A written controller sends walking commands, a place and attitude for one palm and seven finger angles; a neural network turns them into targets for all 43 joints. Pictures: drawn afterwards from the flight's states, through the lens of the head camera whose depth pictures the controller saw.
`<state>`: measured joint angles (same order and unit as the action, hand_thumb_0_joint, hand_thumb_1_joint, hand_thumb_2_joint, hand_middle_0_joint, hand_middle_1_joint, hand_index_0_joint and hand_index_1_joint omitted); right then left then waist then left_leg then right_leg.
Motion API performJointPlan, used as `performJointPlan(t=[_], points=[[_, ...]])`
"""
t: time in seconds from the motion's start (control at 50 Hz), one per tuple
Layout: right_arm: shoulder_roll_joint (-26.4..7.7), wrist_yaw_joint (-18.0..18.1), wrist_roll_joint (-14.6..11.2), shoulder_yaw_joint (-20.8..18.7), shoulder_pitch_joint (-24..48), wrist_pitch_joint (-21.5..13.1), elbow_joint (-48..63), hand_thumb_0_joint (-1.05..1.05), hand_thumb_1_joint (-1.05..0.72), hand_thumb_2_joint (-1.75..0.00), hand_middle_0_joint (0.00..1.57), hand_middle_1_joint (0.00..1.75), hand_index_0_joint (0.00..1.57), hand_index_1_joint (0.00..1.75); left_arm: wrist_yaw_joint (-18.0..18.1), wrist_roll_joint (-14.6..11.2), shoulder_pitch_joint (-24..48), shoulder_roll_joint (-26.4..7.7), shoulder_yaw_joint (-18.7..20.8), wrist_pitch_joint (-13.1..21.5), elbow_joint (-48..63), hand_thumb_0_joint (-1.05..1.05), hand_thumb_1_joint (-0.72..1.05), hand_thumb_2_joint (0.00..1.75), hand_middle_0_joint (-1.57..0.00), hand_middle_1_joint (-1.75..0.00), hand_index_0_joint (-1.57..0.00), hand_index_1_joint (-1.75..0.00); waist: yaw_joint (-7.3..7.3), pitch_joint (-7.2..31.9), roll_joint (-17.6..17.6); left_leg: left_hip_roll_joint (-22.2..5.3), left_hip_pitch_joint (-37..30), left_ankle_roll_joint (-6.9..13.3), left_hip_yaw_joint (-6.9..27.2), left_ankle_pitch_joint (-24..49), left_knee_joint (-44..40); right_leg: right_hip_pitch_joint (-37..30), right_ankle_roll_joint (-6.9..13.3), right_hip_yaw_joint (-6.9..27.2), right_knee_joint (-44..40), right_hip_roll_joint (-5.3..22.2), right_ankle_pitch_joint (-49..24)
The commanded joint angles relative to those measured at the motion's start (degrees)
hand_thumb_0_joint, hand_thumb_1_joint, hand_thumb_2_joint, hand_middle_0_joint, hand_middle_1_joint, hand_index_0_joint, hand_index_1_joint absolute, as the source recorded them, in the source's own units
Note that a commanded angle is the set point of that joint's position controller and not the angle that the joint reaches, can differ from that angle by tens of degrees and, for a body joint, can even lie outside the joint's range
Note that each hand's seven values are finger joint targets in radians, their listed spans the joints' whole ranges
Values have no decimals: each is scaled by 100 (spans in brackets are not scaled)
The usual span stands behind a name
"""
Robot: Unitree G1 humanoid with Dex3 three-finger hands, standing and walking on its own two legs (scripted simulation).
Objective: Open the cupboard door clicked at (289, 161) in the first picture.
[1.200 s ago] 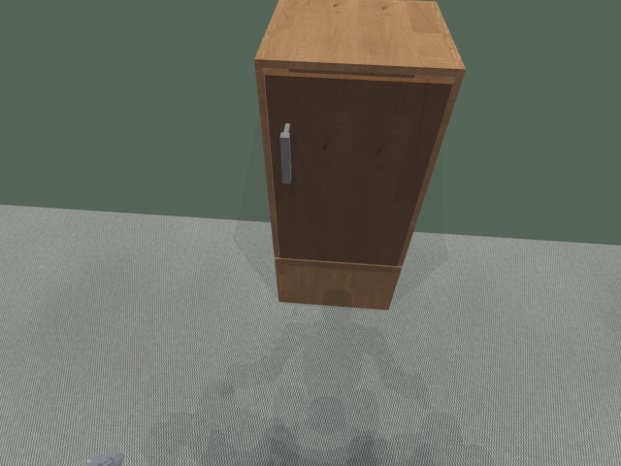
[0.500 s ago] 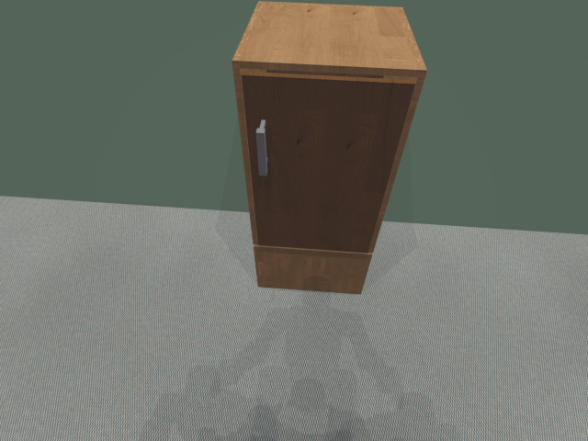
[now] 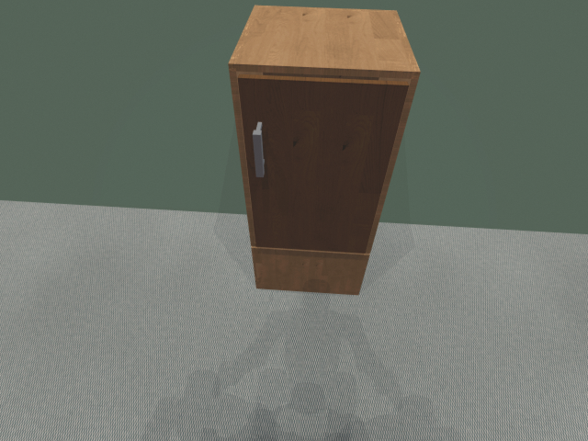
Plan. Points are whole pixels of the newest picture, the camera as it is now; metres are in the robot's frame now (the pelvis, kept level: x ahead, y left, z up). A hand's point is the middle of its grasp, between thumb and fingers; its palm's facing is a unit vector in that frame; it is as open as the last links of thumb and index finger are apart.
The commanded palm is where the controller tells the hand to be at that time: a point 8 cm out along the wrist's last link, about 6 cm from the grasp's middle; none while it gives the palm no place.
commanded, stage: look at it before walking up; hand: left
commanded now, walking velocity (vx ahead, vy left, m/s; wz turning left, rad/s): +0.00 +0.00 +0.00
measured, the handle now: (259, 149) +0.77 +0.13 -0.05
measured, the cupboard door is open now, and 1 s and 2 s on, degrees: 0 0 0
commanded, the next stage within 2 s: take the last steps up to it in 0.24 s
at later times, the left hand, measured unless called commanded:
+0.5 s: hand out of the picture +0.05 +0.22 -0.17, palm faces -0.02 -0.96 -0.29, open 7.4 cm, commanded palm none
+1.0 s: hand out of the picture +0.02 +0.17 -0.20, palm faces +0.03 -0.99 -0.10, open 7.4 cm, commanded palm none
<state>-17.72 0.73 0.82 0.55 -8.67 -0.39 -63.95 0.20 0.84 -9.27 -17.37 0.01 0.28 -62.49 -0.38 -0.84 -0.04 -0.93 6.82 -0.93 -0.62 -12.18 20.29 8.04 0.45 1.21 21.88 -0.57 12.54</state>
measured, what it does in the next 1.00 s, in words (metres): walks ahead: left foot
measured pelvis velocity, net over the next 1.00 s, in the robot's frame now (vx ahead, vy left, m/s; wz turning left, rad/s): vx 0.15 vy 0.03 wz -0.07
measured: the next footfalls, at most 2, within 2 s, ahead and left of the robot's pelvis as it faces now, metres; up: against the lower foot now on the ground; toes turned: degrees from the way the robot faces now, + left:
left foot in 0.96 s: +0.25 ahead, +0.12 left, +0.00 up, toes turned +5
right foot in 1.36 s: +0.27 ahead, -0.08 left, +0.00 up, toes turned -4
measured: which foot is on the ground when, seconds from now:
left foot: down 0.00-0.70, up 0.72-0.94, down 0.96-1.00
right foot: down 0.00-0.96, up 0.98-1.00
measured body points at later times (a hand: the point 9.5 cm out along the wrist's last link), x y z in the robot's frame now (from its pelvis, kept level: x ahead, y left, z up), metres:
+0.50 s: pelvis +0.01 +0.00 +0.00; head +0.00 +0.00 +0.45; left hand +0.06 +0.27 -0.15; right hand +0.06 -0.27 -0.15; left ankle -0.01 +0.13 -0.75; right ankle -0.01 -0.11 -0.75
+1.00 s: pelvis +0.15 +0.03 -0.03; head +0.17 +0.05 +0.42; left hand +0.03 +0.23 -0.19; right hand +0.22 -0.20 -0.17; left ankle +0.21 +0.12 -0.75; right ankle +0.01 -0.10 -0.71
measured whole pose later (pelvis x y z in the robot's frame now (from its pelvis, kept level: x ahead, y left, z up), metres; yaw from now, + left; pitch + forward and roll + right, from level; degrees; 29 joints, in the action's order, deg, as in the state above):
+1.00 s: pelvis +0.15 +0.03 -0.03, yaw -4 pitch -1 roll -1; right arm -8.0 1.0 1.2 -1.3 -8.9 -4.3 -58.3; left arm 0.7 1.2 -29.4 -6.2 2.0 0.9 -69.1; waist 1.0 -3.3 2.3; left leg -3.5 22.6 3.4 -8.4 -14.9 40.7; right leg 9.5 1.6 2.6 51.8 -0.8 30.1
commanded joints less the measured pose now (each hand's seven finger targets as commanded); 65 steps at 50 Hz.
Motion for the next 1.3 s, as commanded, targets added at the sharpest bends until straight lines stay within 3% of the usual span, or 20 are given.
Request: performJointPlan(t=[0.0,0.34,0.38,0.44,0.5,0.6,0.64,0.66,0.68,0.7,0.74,0.78,0.88,0.9,0.92,0.94,1.0,1.04,1.1,1.28], points=[[-1072,52,-20,-208,206,-144,306,0,-90,-90,20,30,20,30,83,-27,179,-1109,199,122,347,0,90,90,-20,-30,-20,-30,30,192,5,-594,-65,194,460,854,-274,40,113,536,-355,686,-1036],[-1056,55,-21,-198,169,-136,282,0,-90,-90,20,30,20,30,81,-27,132,-1098,195,127,301,0,90,90,-20,-30,-20,-30,30,161,-5,-593,-83,178,468,859,-315,10,106,537,-438,682,-1038],[-448,31,12,-67,-182,-59,128,0,-90,-90,20,30,20,30,94,-21,-267,-495,85,33,124,0,90,90,-20,-30,-20,-30,28,278,63,-558,-141,123,342,139,-202,34,58,485,-343,620,-139],[-501,0,56,-127,-324,5,124,0,-90,-90,20,30,20,30,8,29,-458,-504,133,-49,134,0,90,90,-20,-30,-20,-30,59,-459,79,-507,473,236,433,-1644,-250,597,150,628,-336,475,1658],[-507,-2,63,-198,-473,-14,185,0,-90,-90,20,30,20,30,-56,48,-676,-420,189,-38,216,0,90,90,-20,-30,-20,-30,65,-777,-44,-592,735,378,586,-2177,-189,919,256,631,-65,353,1990],[-457,48,23,-297,-923,-151,218,0,-90,-90,20,30,20,30,-89,48,-1115,-102,255,111,251,0,90,90,-20,-30,-20,-30,71,-586,-342,-991,496,702,944,-1375,160,1023,342,384,860,162,1034],[-304,79,9,-306,-939,-227,239,0,-90,-90,20,30,20,30,-56,48,-1482,-31,297,189,144,0,90,90,-20,-30,-20,-30,197,-350,-159,-860,686,659,626,-289,913,466,453,545,937,307,63],[-132,87,-6,-284,-805,-258,305,0,-90,-90,20,30,20,30,-17,56,-1797,-117,339,231,7,0,90,90,-20,-30,-20,-30,309,-255,384,-517,1255,462,66,89,1713,-273,609,1024,613,622,-705],[128,71,-14,-248,-525,-279,465,0,-90,-90,20,30,20,30,43,56,-2295,-345,414,265,-176,0,90,90,-20,-30,-20,-30,455,-274,1186,-89,2355,227,-527,-529,2797,-1142,932,1990,68,1292,-1748],[178,63,5,-234,-1,-290,660,0,-90,-90,20,30,20,30,101,50,-2755,-409,441,306,-309,0,90,90,-20,-30,-20,-30,697,-526,1366,-53,3249,172,-466,-2115,3808,-1549,1354,2678,-212,1870,-3161],[271,37,8,-271,338,-332,798,0,-90,-90,20,30,20,30,207,106,-2870,-192,388,326,-378,0,90,90,-20,-30,-20,-30,663,-555,536,-337,3969,205,-101,-2172,4346,-2017,1570,2346,25,1910,-3726],[396,-34,-11,-299,393,-307,823,0,-90,-90,20,30,20,30,246,139,-2513,2,353,335,-271,0,90,90,-20,-30,-20,-30,471,-548,565,-497,3681,218,-60,-2041,3782,-1550,1343,1868,-81,1707,-2893],[601,-38,-13,-299,-1096,-296,370,0,-90,-90,20,30,20,30,164,41,-1560,47,347,337,-154,0,90,90,-20,-30,-20,-30,-524,-164,642,150,34,275,-924,254,1464,681,665,434,486,711,-2695],[351,35,7,-351,-1861,-315,105,0,-90,-90,20,30,20,30,152,6,-1678,159,345,327,-173,0,90,90,-20,-30,-20,-30,-747,255,302,-66,-1000,359,-599,555,1109,997,524,354,1577,535,-2519],[-223,103,96,-502,-2512,-351,-33,0,-90,-90,20,30,20,30,114,-56,-1892,431,332,311,-120,0,90,90,-20,-30,-20,-30,-874,759,-924,-1477,-1813,868,1200,1077,730,1893,224,-106,3277,-66,-622],[-540,121,54,-520,-2678,-310,-33,0,-90,-90,20,30,20,30,102,-62,-1957,575,312,328,20,0,90,90,-20,-30,-20,-30,-711,901,-1425,-2630,-1494,1458,2706,1148,-311,2212,180,-229,4727,-349,2015],[129,149,23,-372,-1229,-309,335,0,-90,-90,20,30,20,30,55,101,-1497,717,292,182,53,0,90,90,-20,-30,-20,-30,-203,-760,-587,-2360,712,1500,2032,-357,-850,2672,128,54,5246,522,1398],[370,133,37,-296,-886,-358,387,0,-90,-90,20,30,20,30,-2,118,-1789,922,259,68,-23,0,90,90,-20,-30,-20,-30,112,-635,-610,-1793,1301,1158,885,46,-800,2017,45,-162,4462,611,1032],[394,169,47,-284,-647,-336,499,0,-90,-90,20,30,20,30,56,61,-1864,1068,218,-70,15,0,90,90,-20,-30,-20,-30,260,-296,-519,-1474,1355,1023,83,1798,-565,1288,-153,-302,3019,574,580],[45,201,60,-511,-718,-15,541,0,-90,-90,20,30,20,30,119,88,-954,394,364,-170,640,0,90,90,-20,-30,-20,-30,123,-271,-708,-1484,660,790,116,2847,471,799,-116,-501,1240,327,-83]])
